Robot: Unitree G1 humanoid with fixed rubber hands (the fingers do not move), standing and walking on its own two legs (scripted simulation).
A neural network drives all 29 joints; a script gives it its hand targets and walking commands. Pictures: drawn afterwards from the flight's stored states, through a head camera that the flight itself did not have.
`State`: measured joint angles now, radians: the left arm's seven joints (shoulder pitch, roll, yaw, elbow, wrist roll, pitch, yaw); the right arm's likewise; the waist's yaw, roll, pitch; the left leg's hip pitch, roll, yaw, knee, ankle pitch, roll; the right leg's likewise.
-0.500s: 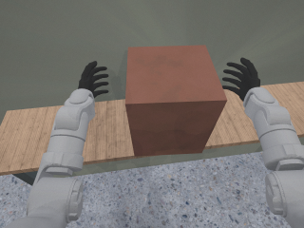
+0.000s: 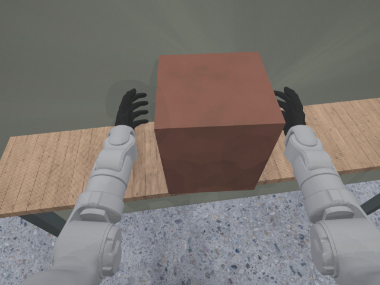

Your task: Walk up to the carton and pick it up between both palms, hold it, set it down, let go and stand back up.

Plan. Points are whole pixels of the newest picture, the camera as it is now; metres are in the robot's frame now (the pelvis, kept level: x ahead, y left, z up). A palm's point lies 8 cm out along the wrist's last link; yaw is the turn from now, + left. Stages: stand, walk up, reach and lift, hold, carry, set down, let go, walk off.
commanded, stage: reach and lift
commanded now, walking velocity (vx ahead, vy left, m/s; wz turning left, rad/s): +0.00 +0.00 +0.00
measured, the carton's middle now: (210, 127) +0.43 -0.01 +0.06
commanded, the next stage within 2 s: none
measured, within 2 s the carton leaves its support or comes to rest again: neither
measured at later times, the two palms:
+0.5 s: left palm (139, 124) +0.42 +0.14 +0.09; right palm (282, 123) +0.42 -0.16 +0.09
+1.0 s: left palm (138, 126) +0.41 +0.14 +0.10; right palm (283, 126) +0.41 -0.16 +0.10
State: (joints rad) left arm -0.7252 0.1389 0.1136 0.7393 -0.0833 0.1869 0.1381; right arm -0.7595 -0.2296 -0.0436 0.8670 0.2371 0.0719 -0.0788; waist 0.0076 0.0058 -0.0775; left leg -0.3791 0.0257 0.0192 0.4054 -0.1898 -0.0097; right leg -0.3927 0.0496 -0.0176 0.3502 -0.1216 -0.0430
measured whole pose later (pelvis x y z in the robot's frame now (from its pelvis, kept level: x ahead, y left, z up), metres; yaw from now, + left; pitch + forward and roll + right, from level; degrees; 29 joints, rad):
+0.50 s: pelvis -0.01 +0.00 +0.00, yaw +0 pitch +10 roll +0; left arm -0.81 0.04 0.19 0.84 0.00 0.12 0.20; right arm -0.84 -0.13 -0.12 0.94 0.16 0.07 -0.15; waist 0.01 0.00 -0.09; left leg -0.42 0.03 0.02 0.42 -0.18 -0.01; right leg -0.43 0.05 -0.01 0.37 -0.11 -0.05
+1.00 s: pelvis +0.00 +0.00 +0.00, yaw +1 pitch +5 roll +0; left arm -0.76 -0.07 0.43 0.80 0.27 0.04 0.08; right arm -0.77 0.01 -0.43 0.86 -0.24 -0.03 -0.03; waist -0.02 0.00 -0.02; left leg -0.27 0.02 0.01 0.34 -0.16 -0.01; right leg -0.28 0.04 -0.03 0.29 -0.10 -0.04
